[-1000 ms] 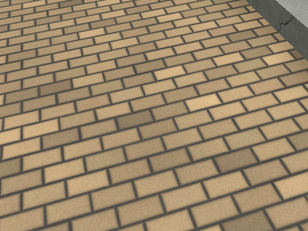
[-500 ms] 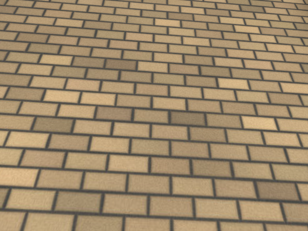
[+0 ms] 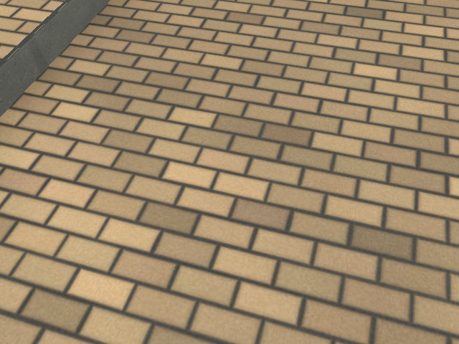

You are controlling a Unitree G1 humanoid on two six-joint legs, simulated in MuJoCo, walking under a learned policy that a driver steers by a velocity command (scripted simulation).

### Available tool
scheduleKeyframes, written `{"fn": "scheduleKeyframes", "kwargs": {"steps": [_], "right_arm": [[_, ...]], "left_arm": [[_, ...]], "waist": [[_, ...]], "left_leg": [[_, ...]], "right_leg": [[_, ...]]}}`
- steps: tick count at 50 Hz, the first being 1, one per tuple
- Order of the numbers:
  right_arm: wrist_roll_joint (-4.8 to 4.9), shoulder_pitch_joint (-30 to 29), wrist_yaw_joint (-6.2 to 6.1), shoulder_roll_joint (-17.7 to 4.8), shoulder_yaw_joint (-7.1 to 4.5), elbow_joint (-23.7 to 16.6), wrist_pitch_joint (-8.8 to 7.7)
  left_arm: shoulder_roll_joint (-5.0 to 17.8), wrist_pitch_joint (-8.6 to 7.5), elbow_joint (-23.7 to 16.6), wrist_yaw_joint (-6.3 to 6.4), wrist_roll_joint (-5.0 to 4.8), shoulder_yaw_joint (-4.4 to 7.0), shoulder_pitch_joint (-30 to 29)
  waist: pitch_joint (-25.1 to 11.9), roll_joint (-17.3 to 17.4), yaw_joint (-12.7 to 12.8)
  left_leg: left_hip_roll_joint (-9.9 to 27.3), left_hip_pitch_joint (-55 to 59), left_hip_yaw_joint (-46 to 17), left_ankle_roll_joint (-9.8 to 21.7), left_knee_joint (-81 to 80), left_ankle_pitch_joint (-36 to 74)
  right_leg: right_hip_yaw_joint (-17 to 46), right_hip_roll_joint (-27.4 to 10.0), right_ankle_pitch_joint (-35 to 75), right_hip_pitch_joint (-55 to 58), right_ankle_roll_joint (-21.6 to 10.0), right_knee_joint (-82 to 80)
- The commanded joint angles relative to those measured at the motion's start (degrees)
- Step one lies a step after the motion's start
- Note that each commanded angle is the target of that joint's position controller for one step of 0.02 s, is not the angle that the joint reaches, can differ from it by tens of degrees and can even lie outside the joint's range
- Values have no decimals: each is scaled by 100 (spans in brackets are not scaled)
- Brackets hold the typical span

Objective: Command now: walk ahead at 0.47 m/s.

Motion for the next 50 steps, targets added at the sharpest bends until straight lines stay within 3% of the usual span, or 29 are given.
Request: {"fn": "scheduleKeyframes", "kwargs": {"steps": [1, 3, 6, 8, 9, 10, 11, 12, 13, 14, 16, 18, 20, 23, 27, 30, 32, 34, 35, 36, 37, 38, 39, 40, 41, 42, 43, 46, 50], "right_arm": [[-60, -819, 51, -87, 41, -731, -194], [-15, -1147, 116, -39, 74, -816, -254], [53, -1356, 183, -223, 4, -902, -295], [73, -1206, 176, -410, -81, -883, -310], [66, -881, 147, -538, -156, -802, -312], [47, -246, 91, -729, -275, -627, -298], [-48, 672, 21, -1020, -379, -508, -275], [-159, 1182, 19, -1550, -487, -398, -204], [-132, 1186, 55, -1068, -374, -353, -185], [-74, 794, 49, -732, -271, -338, -186], [-88, 182, 66, -380, -171, -285, -198], [-141, -135, 69, -266, -170, -213, -272], [-99, -226, 63, -320, -215, -109, -360], [-97, -196, 28, -504, -294, 47, -395], [-54, -58, -30, -748, -361, 183, -324], [39, 209, -35, -915, -422, 331, -233], [102, 308, -35, -1024, -462, 402, -144], [149, 292, -59, -1209, -508, 398, -51], [177, 227, -71, -1228, -504, 378, 5], [146, 277, -97, -1070, -429, 342, 15], [-106, 576, -93, -455, -228, 137, -31], [-96, 678, -43, -216, -76, -120, -224], [129, -38, 20, -816, -213, -215, -363], [213, -296, 40, -817, -195, -319, -445], [89, -290, -14, -733, -180, -243, -475], [-44, -235, -47, -785, -219, -196, -450], [-76, -137, -32, -789, -236, -175, -387], [-147, -170, -31, -565, -184, -176, -240], [-127, -1043, -2, -298, -62, -392, -231]], "left_arm": [[993, -33, -325, 54, -79, 183, -170], [1100, 22, -284, 81, -97, 200, -17], [1174, 92, -204, 108, -153, 212, 282], [1215, 136, -194, 129, -158, 229, 294], [1237, 155, -210, 135, -143, 232, 247], [1162, 162, -229, 129, -95, 200, 269], [878, 156, -383, 116, 13, 90, 195], [135, 99, -538, 123, -15, -123, 963], [543, 67, -465, 128, -178, -39, 968], [950, 84, -562, 128, -282, 93, 459], [875, 137, -655, 136, -158, 108, -40], [668, 272, -655, 102, -147, 112, 15], [490, 385, -756, 86, -125, 85, -115], [439, 417, -970, 40, -63, 58, -500], [381, 340, -1210, -138, -66, -14, -1239], [454, 350, -1468, -224, -76, -13, -1742], [550, 362, -1620, -266, -63, 23, -1898], [761, 402, -1664, -267, -48, 140, -1589], [965, 426, -1523, -242, -63, 274, -909], [1331, 473, -1247, -157, -88, 484, 101], [1938, 526, -1147, -30, -135, 632, 570], [2140, 408, -1423, -83, -107, 586, 339], [1580, 308, -1427, -141, -83, 436, 286], [1373, 238, -1369, -141, -64, 372, 124], [1217, 213, -1394, -127, -66, 322, -250], [1034, 205, -1462, -102, -28, 262, -548], [979, 204, -1547, -74, 37, 231, -697], [1069, 166, -1467, 19, 12, 261, -634], [1177, 215, -1301, 140, -49, 294, -341]], "waist": [[405, -835, 33], [399, -819, 116], [330, -883, 77], [249, -933, -136], [62, -918, -378], [-356, -837, -717], [-1128, -566, -1162], [-2196, 1138, -901], [-2173, 1290, -932], [-1176, 814, -896], [-330, 325, -627], [-74, 437, -353], [114, 256, -251], [283, 39, -260], [435, -123, -509], [573, -168, -656], [557, -128, -633], [174, 75, -358], [-224, 74, 61], [-761, -67, 543], [-1197, -1308, 387], [-2161, -1771, 66], [-1794, -928, 431], [-1033, -835, 313], [-616, -373, 29], [-411, -436, -175], [-359, -575, -321], [-255, -505, -387], [12, -656, -84]], "left_leg": [[156, -657, 144, -173, -1092, 614], [-27, -105, 248, -246, -1895, 1144], [-180, 502, 146, -203, -2428, 1578], [-208, 922, 74, -57, -2688, 1413], [-273, 1501, 136, 66, -2850, 1325], [-295, 2493, 209, 213, -2948, 1253], [445, 3996, -417, 513, -2741, 1017], [2047, 5796, -2847, 1284, -3119, -76], [2151, 5446, -3945, 1420, -3856, -962], [1946, 4728, -3078, 1209, -3954, -1029], [1471, 3440, -1727, 1050, -4192, 127], [1245, 2716, -981, 1013, -4563, 700], [1292, 2447, -532, 1096, -4813, 1166], [1293, 2515, 53, 1136, -4982, 1572], [1161, 2639, 844, 964, -5006, 1779], [1304, 3145, 1075, 849, -4878, 1852], [1388, 3548, 1215, 753, -4535, 2508], [1356, 3762, 1409, 621, -3622, 4471], [1224, 3607, 1570, 503, -2626, 5138], [988, 2834, 1692, 283, -1245, 4772], [439, 781, 1690, -66, 819, 968], [-578, -748, 346, -249, 2259, -2026], [-238, -1360, -283, -147, 2407, -1606], [-20, -1496, -181, -25, 2043, -1083], [233, -1187, -177, -17, 1530, -667], [375, -785, -198, -57, 1084, -401], [431, -446, -217, -100, 939, -222], [347, -210, -53, -351, 290, 131], [67, -44, 0, -517, -1447, 1572]], "right_leg": [[1205, -1283, 1070, 33, -1046, -966], [972, -1170, 1360, -203, -954, -879], [1168, -1385, 1494, -144, -826, -713], [1284, -1508, 1734, 58, -676, -430], [1189, -1426, 2295, 31, -565, -8], [1000, -1150, 2765, -171, -418, 818], [830, -835, 1885, -1007, -212, 2280], [315, -38, -1111, -2788, 138, 4408], [754, -161, -1938, -3374, 148, 5323], [705, -432, -1501, -3763, 113, 5622], [516, -803, -764, -3531, 128, 5291], [510, -990, -439, -3039, 156, 5023], [489, -1041, -257, -3071, 211, 4812], [514, -1061, 462, -3329, 274, 4020], [113, -923, 1487, -3030, 189, 2678], [-61, -861, 1365, -3104, 26, 2152], [-250, -721, 923, -3080, -141, 1954], [-607, -316, 304, -2379, -378, 1924], [-767, -31, 280, -1463, -547, 1744], [-639, 155, 508, 105, -767, 1536], [1547, -1130, 450, 1908, -1355, 1390], [4778, -2185, -866, 2904, -2370, 292], [4391, -2111, -1051, 2700, -2013, -130], [3560, -1903, -744, 1978, -1793, -142], [2924, -1634, -132, 1145, -1579, -106], [2467, -1435, 547, 516, -1484, -155], [2269, -1315, 936, 114, -1475, -272], [1775, -1143, 1779, -482, -1549, -432], [1347, -763, 1298, -805, -1222, -403]]}}
Next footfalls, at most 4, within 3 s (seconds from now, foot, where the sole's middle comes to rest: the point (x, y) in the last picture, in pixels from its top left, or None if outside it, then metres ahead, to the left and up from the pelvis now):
0.22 left None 0.30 0.15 -0.78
0.72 right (323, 341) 0.51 -0.18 -0.78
1.22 left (302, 237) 0.85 -0.14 -0.78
1.70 right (389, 208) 0.98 -0.45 -0.78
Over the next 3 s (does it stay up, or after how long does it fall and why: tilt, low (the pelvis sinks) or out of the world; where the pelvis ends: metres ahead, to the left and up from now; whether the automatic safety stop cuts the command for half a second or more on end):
stays up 1.49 -0.35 -0.01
